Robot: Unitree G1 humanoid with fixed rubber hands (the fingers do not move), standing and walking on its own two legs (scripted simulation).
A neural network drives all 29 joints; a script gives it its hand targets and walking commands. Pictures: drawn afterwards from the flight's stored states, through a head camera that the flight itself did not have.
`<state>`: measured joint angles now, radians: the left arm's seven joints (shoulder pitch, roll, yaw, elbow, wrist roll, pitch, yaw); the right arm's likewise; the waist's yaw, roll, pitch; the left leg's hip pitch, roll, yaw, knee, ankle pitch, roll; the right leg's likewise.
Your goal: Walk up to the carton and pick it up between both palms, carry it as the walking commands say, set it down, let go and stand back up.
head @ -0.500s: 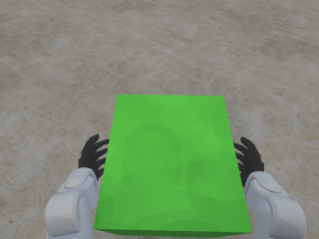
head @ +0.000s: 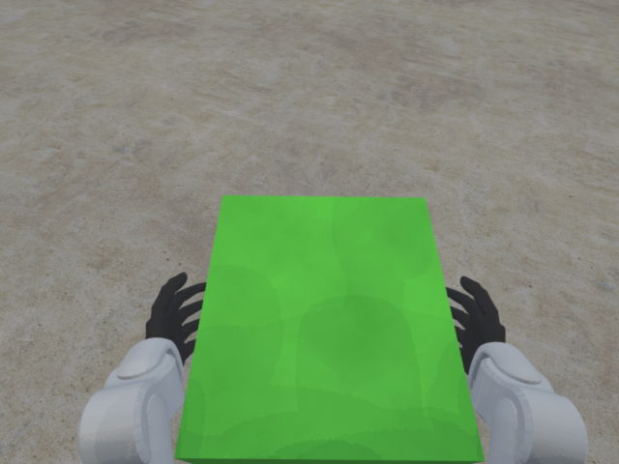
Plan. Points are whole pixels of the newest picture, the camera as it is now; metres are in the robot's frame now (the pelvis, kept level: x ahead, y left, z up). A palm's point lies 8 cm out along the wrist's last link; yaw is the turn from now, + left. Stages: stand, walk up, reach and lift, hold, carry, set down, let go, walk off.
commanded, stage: carry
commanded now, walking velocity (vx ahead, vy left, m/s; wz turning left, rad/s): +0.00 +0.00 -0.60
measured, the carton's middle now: (321, 340) +0.26 +0.01 +0.03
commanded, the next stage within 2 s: none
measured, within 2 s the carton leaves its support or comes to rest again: neither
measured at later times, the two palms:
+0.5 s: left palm (278, 380) +0.19 +0.06 +0.08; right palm out of the picture +0.12 -0.27 +0.09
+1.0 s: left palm (284, 391) +0.18 +0.05 +0.08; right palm out of the picture +0.11 -0.28 +0.09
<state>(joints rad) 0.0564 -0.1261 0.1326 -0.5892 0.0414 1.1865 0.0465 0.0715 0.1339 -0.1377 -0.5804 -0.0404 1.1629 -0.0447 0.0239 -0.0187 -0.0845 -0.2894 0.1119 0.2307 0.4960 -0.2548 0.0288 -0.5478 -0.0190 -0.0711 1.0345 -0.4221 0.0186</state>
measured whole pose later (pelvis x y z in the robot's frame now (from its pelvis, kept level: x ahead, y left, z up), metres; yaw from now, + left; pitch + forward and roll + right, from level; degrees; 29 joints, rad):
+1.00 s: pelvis -0.08 -0.07 +0.00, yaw -11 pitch +3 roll +0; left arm 0.00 -0.12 0.15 -0.44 0.07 1.16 0.05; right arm -0.01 0.11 -0.15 -0.44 -0.06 1.16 -0.05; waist -0.01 -0.01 -0.13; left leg -0.32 0.07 0.12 0.47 -0.20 -0.01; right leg -0.34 0.00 -0.15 0.42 -0.14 -0.07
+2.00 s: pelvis -0.05 -0.05 +0.00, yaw -9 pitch +4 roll +0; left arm -0.05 -0.10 0.15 -0.16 0.12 0.87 0.03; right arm -0.07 0.09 -0.15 -0.14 -0.10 0.87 -0.02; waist 0.00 0.00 -0.12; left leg -0.31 0.03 0.11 0.49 -0.25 0.02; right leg -0.33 -0.03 -0.16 0.45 -0.21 -0.03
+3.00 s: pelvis -0.07 -0.05 +0.00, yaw -7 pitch -7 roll +0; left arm -0.26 -0.13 0.26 0.27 0.25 0.68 -0.01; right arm -0.24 0.10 -0.28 0.23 -0.25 0.70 0.06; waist -0.04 0.00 0.04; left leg -0.07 -0.03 0.00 0.39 -0.20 0.03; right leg -0.08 0.01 0.04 0.39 -0.19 0.00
